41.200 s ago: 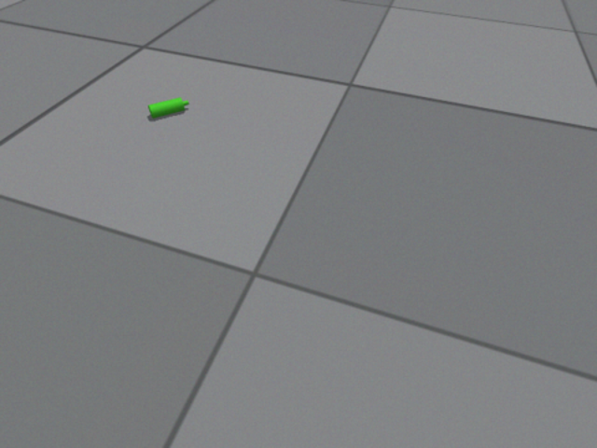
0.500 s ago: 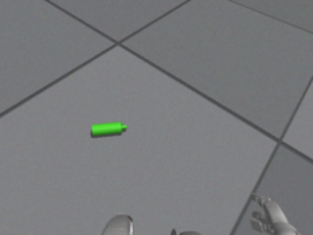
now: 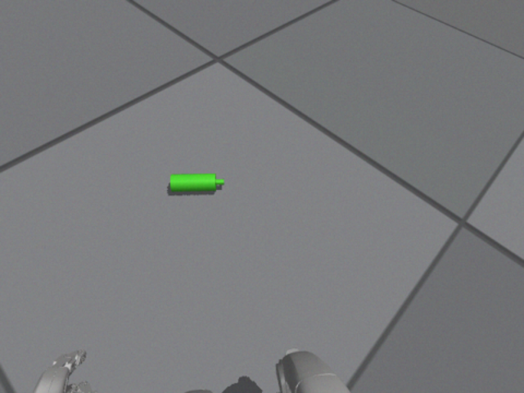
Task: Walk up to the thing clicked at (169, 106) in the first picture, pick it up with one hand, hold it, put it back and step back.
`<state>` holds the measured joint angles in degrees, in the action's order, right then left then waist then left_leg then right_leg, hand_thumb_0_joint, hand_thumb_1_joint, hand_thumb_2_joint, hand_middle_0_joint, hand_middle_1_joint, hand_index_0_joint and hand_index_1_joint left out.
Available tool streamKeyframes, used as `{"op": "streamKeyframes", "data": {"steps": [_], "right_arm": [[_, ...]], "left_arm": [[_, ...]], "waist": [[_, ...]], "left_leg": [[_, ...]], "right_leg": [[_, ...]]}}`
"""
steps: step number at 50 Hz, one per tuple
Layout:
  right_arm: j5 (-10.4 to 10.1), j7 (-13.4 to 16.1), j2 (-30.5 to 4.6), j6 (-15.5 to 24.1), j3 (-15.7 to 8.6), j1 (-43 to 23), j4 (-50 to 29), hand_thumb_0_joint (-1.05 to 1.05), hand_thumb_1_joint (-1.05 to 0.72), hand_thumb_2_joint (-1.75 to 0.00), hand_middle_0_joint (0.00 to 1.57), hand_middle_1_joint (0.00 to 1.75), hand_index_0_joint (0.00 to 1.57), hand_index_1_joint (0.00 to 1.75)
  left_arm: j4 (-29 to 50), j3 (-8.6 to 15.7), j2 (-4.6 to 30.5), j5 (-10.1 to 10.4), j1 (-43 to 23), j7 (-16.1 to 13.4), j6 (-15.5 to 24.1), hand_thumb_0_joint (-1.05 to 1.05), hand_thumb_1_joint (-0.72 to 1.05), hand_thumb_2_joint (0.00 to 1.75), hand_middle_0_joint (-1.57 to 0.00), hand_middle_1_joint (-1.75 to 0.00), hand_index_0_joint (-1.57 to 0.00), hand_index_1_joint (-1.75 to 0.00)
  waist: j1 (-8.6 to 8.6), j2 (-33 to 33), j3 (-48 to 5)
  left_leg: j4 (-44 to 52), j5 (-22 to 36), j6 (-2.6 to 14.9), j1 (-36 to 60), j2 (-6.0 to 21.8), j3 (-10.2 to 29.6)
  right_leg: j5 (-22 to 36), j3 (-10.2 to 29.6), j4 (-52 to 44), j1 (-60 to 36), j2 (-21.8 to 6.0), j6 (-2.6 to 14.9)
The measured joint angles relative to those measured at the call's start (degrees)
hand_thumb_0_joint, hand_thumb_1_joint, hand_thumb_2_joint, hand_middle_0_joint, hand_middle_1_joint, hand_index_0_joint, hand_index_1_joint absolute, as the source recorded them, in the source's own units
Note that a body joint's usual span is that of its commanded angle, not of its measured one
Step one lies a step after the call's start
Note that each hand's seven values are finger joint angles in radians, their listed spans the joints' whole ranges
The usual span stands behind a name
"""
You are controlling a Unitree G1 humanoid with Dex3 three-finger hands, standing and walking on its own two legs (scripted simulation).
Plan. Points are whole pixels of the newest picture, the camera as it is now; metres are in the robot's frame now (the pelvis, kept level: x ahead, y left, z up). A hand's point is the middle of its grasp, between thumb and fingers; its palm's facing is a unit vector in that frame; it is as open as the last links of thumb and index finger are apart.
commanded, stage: step back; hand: left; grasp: from above
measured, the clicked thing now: (198, 182) +1.00 +0.18 -0.72
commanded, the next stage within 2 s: stand in 1.34 s
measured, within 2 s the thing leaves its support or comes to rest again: neither
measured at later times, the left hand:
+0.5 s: hand out of the picture -0.04 +0.26 -0.14, palm faces +0.01 -0.92 -0.40, open 7.4 cm
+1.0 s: hand out of the picture -0.01 +0.24 -0.14, palm faces +0.02 -0.93 -0.36, open 7.4 cm
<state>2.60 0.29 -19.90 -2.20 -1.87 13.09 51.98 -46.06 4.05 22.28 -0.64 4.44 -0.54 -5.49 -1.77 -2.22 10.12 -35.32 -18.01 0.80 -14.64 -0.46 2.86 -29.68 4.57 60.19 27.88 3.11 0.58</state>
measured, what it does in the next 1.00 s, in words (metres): steps on the spot: right foot, then left foot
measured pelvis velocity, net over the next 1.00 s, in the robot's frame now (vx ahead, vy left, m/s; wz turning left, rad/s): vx -0.09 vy -0.02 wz -0.01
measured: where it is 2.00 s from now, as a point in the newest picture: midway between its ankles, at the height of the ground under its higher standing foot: outside the picture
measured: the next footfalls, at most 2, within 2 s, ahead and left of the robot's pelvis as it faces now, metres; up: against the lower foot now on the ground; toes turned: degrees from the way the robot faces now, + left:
right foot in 0.20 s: -0.05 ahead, -0.14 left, +0.00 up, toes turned -2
left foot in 0.50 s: -0.07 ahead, +0.11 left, +0.00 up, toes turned -5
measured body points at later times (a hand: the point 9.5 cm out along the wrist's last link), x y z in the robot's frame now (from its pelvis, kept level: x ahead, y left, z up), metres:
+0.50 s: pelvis -0.12 -0.02 +0.00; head -0.10 -0.02 +0.44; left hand -0.04 +0.31 -0.11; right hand -0.06 -0.33 -0.13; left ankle -0.12 +0.11 -0.73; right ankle -0.11 -0.14 -0.73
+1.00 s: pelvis -0.09 -0.02 +0.00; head -0.08 -0.02 +0.45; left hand -0.01 +0.29 -0.11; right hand -0.03 -0.34 -0.12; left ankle -0.06 +0.12 -0.71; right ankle -0.09 -0.14 -0.73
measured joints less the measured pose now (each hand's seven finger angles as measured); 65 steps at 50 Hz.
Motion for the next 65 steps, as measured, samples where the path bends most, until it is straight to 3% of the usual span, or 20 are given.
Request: {"op": "streamKeyframes", "data": {"steps": [2, 5, 8, 10, 12, 15, 19, 24, 27, 31, 34, 38, 40, 42, 45, 51, 54, 56, 59, 65], "right_arm": [[-0.1, 0.3, 0.0, 0.1, 0.3, -0.6, -0.6, 0.01, -0.9, -0.89, 0.21, 0.3, 0.2, 0.3], [-0.3, 0.4, -0.6, 0.3, 0.1, -2.6, -1.8, 0.01, -0.9, -0.89, 0.21, 0.3, 0.2, 0.3], [-0.5, 0.4, -1.5, 0.7, -0.2, -5.3, -3.2, 0.0, -0.9, -0.89, 0.21, 0.3, 0.2, 0.3], [-0.7, 0.2, -2.2, 0.5, -0.2, -7.2, -3.8, 0.0, -0.9, -0.89, 0.21, 0.3, 0.2, 0.3], [-1.0, 0.2, -3.6, 0.0, -0.7, -8.9, -3.3, 0.0, -0.9, -0.89, 0.2, 0.3, 0.2, 0.3], [-1.2, 0.4, -2.9, -0.7, -0.8, -7.1, -1.9, 0.0, -0.9, -0.89, 0.2, 0.3, 0.2, 0.3], [-1.7, -0.3, -2.9, -0.5, -0.6, -3.9, 0.5, 0.0, -0.9, -0.89, 0.2, 0.3, 0.2, 0.3], [-1.1, -0.8, -3.2, 0.4, -0.8, -0.6, 3.7, 0.0, -0.9, -0.89, 0.2, 0.3, 0.2, 0.3], [-0.6, -1.0, -1.1, 1.3, -1.0, -0.5, 5.6, 0.01, -0.9, -0.89, 0.2, 0.3, 0.2, 0.3], [-0.2, -1.7, 0.3, 2.7, -0.9, 0.8, 5.2, 0.01, -0.9, -0.89, 0.2, 0.3, 0.2, 0.3], [0.0, -1.8, 0.6, 3.2, -0.8, 1.1, 5.0, 0.01, -0.9, -0.89, 0.2, 0.3, 0.2, 0.3], [-0.4, -1.8, -0.1, 2.8, -0.9, 0.8, 4.7, 0.0, -0.9, -0.89, 0.21, 0.3, 0.2, 0.3], [-0.9, -1.6, -1.0, 2.0, -1.0, 0.5, 4.6, 0.0, -0.9, -0.89, 0.2, 0.3, 0.2, 0.3], [-1.3, -1.0, -1.6, 1.3, -1.1, 0.6, 4.8, 0.0, -0.9, -0.89, 0.2, 0.3, 0.2, 0.3], [-1.1, -0.7, -1.7, 1.1, -1.1, 0.5, 5.4, 0.01, -0.9, -0.89, 0.2, 0.3, 0.2, 0.3], [-1.1, -1.1, -2.6, 2.3, -1.1, -0.5, 5.8, 0.0, -0.9, -0.89, 0.2, 0.3, 0.2, 0.3], [-1.0, -0.8, -1.9, 2.9, -1.3, -1.8, 6.4, 0.0, -0.9, -0.89, 0.2, 0.3, 0.2, 0.3], [-0.8, -0.4, -0.7, 2.8, -0.9, -2.9, 7.0, 0.0, -0.9, -0.89, 0.2, 0.3, 0.2, 0.3], [-0.8, -0.6, 0.4, 2.6, 0.0, -4.7, 7.2, 0.0, -0.9, -0.89, 0.2, 0.3, 0.2, 0.3], [-1.4, -0.5, 1.8, 2.7, 1.1, -8.8, 8.1, 0.0, -0.9, -0.89, 0.2, 0.3, 0.2, 0.3]], "left_arm": [[-0.1, -0.2, -0.1, 0.4, 0.9, 0.3, 0.1, 0.01, 0.9, 0.9, -0.21, -0.3, -0.2, -0.3], [-0.4, -0.1, -0.1, 0.3, 2.1, 0.4, 0.8, 0.01, 0.9, 0.9, -0.21, -0.3, -0.2, -0.3], [-1.4, -0.2, 0.0, 0.0, 3.6, 0.4, 2.1, 0.01, 0.9, 0.9, -0.21, -0.3, -0.2, -0.3], [-2.8, -0.3, 0.1, -0.2, 5.0, 0.4, 3.3, 0.01, 0.9, 0.9, -0.21, -0.3, -0.2, -0.3], [-5.5, -0.4, -1.9, -0.9, 5.1, 0.3, 4.1, 0.01, 0.9, 0.9, -0.21, -0.3, -0.2, -0.3], [-7.1, -1.0, -2.3, -1.7, 7.6, 0.9, 4.2, 0.01, 0.9, 0.9, -0.21, -0.3, -0.2, -0.3], [-8.3, -0.7, -2.2, -1.7, 8.9, 0.8, 4.7, 0.01, 0.9, 0.9, -0.21, -0.3, -0.2, -0.3], [-7.6, -0.2, -1.4, -1.8, 7.7, 1.2, 6.1, 0.01, 0.9, 0.9, -0.21, -0.3, -0.2, -0.3], [-7.5, -0.1, 0.3, -1.4, 6.9, 1.2, 5.5, 0.01, 0.9, 0.9, -0.21, -0.3, -0.2, -0.3], [-9.8, -0.4, 1.0, -0.7, 7.5, 1.4, 4.6, 0.01, 0.9, 0.9, -0.21, -0.3, -0.2, -0.3], [-10.0, -0.3, 1.6, -0.4, 7.6, 1.9, 5.4, 0.01, 0.9, 0.9, -0.21, -0.3, -0.2, -0.3], [-10.4, -0.1, 1.7, -0.4, 6.7, 1.9, 6.2, 0.01, 0.9, 0.9, -0.21, -0.3, -0.2, -0.3], [-10.8, 0.0, 0.8, -0.7, 6.0, 1.5, 6.8, 0.01, 0.9, 0.9, -0.2, -0.3, -0.2, -0.3], [-10.8, -0.1, -0.3, -1.3, 5.8, 1.2, 7.4, 0.01, 0.9, 0.9, -0.2, -0.3, -0.2, -0.3], [-10.4, -0.3, -1.3, -1.4, 6.0, 1.4, 7.7, 0.01, 0.9, 0.9, -0.21, -0.3, -0.2, -0.3], [-10.6, -1.2, -2.0, -0.9, 5.9, 1.4, 7.8, 0.01, 0.9, 0.9, -0.21, -0.3, -0.2, -0.3], [-10.9, -1.5, -1.1, -0.2, 5.0, 1.2, 6.7, 0.01, 0.9, 0.9, -0.21, -0.3, -0.2, -0.3], [-11.2, -1.6, -0.5, 0.4, 4.3, 0.9, 5.7, 0.01, 0.9, 0.9, -0.21, -0.3, -0.2, -0.3], [-11.9, -1.9, -0.1, 0.8, 3.4, 0.8, 5.0, 0.01, 0.9, 0.9, -0.21, -0.3, -0.2, -0.3], [-13.5, -2.2, 0.4, 0.6, 2.2, 0.8, 5.7, 0.01, 0.9, 0.9, -0.21, -0.3, -0.2, -0.3]], "waist": [[0.68, 0.1, -1.3], [1.77, 0.2, -1.8], [2.94, 0.2, -1.6], [3.66, 0.7, -1.8], [2.72, 5.6, -0.5], [3.85, 5.2, -3.4], [3.98, 4.2, -6.0], [3.56, 4.8, -6.8], [4.14, 0.8, -5.2], [2.37, 0.6, -6.9], [2.04, 0.5, -7.0], [1.52, 0.8, -6.6], [1.44, 2.7, -6.0], [1.41, 4.5, -6.4], [2.61, 3.8, -7.0], [3.25, 3.7, -6.2], [3.02, 2.1, -5.0], [3.5, 0.2, -4.7], [3.21, 0.3, -5.1], [3.24, 0.5, -5.2]], "left_leg": [[1.6, 2.0, -0.31, -1.2, 1.0, -0.2], [2.1, 3.9, -0.73, -3.4, 1.8, -0.8], [0.5, 4.7, -1.18, -5.9, 2.6, -2.3], [-2.6, 4.1, -1.8, -8.0, 3.5, -3.5], [-6.3, 2.3, -0.8, -9.3, 5.9, -0.4], [-12.2, -7.8, -0.43, -10.5, 1.7, 2.5], [-17.0, -7.3, -0.54, -8.5, -1.5, 3.7], [-6.0, -9.5, -1.06, -1.6, -0.2, 2.3], [2.0, -0.2, -0.69, 2.4, -2.4, -0.4], [4.2, 0.7, 0.86, 2.9, -1.6, 0.0], [6.1, 1.7, 0.15, 3.9, -0.4, -0.1], [4.2, 0.4, -1.06, 3.4, 0.4, 0.0], [0.7, -1.8, -1.56, 2.6, 1.7, 0.7], [-4.9, -6.3, -0.5, 0.3, 1.6, 3.2], [-13.4, -10.6, -0.38, -3.7, -0.3, 1.8], [-6.3, -5.6, -0.7, -5.1, 1.8, -0.1], [1.6, 5.4, -1.33, -2.4, 1.4, -1.6], [1.4, 4.6, -1.21, -2.0, 0.5, -3.1], [0.6, 3.1, -0.86, -3.0, 1.3, -3.0], [2.8, 3.8, -1.23, -2.7, 2.2, -3.1]], "right_leg": [[0.5, 2.1, 6.6, 0.2, 2.2, 0.3], [0.6, 2.8, 5.6, -3.2, 2.1, -0.55], [1.1, 1.0, -8.1, -9.6, -0.7, -1.11], [5.2, -0.6, -21.8, -14.9, -2.2, -0.83], [7.8, -2.9, -24.8, -16.9, 0.8, -0.23], [8.3, -2.1, -23.2, -15.2, -0.1, 0.54], [9.8, -2.1, -24.4, -14.4, -2.2, 0.32], [10.4, -4.8, -24.2, -12.9, -3.2, -0.34], [9.8, -3.3, -22.2, -12.6, -6.0, -0.73], [2.3, -3.4, -14.9, -9.6, -3.9, 0.47], [2.9, -4.3, -16.1, -9.3, -3.7, 0.77], [7.3, -5.3, -25.8, -12.3, -3.6, 0.73], [15.2, -6.3, -29.1, -14.0, -2.3, 0.52], [15.0, -7.6, -28.7, -14.4, -1.3, 0.52], [13.4, -7.3, -28.3, -15.0, -2.4, 1.16], [12.3, -7.6, -28.8, -16.8, -4.1, -0.48], [9.4, -7.3, -24.7, -16.2, -5.9, -1.65], [8.5, -5.8, -23.3, -15.6, -6.9, -1.54], [7.5, -4.9, -24.7, -15.6, -5.3, -0.33], [11.4, -4.8, -29.8, -17.0, -4.5, -2.32]]}}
